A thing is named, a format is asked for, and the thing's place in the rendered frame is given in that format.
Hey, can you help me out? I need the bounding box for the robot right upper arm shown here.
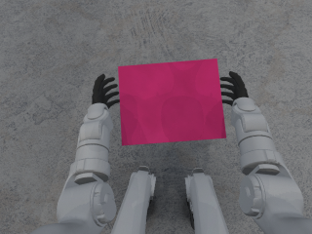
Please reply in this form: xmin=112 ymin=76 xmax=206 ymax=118
xmin=238 ymin=173 xmax=312 ymax=234

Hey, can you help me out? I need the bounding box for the carton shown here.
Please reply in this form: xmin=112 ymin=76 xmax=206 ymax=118
xmin=118 ymin=58 xmax=226 ymax=146

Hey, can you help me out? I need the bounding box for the robot right foot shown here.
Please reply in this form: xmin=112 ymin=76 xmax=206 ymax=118
xmin=186 ymin=195 xmax=195 ymax=230

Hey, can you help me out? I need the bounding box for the robot left hand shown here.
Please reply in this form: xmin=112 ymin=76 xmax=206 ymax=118
xmin=92 ymin=74 xmax=120 ymax=109

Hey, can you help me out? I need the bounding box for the robot right forearm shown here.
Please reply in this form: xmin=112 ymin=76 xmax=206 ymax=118
xmin=230 ymin=97 xmax=304 ymax=213

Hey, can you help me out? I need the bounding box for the robot left upper arm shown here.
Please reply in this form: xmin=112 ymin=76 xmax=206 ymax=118
xmin=30 ymin=180 xmax=117 ymax=234

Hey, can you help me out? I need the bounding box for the left robot thigh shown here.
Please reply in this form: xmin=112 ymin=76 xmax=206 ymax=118
xmin=110 ymin=170 xmax=156 ymax=234

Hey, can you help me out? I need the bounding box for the robot left forearm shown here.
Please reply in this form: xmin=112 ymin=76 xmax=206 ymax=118
xmin=57 ymin=102 xmax=114 ymax=218

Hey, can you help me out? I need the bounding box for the robot right hand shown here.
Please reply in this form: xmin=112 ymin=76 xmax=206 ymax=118
xmin=219 ymin=71 xmax=249 ymax=106

